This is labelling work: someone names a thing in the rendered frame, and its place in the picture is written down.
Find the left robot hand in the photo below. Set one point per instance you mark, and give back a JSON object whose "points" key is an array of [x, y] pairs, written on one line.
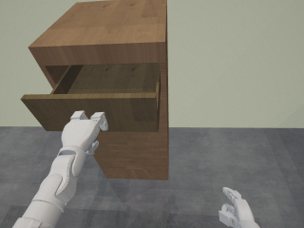
{"points": [[81, 132]]}

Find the left robot forearm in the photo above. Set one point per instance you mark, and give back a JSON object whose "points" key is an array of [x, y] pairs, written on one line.
{"points": [[56, 190]]}

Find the drawer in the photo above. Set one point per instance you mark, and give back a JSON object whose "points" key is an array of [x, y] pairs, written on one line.
{"points": [[128, 94]]}

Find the cabinet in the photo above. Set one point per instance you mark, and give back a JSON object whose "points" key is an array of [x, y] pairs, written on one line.
{"points": [[112, 32]]}

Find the right robot hand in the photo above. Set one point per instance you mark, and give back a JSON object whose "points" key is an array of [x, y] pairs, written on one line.
{"points": [[230, 215]]}

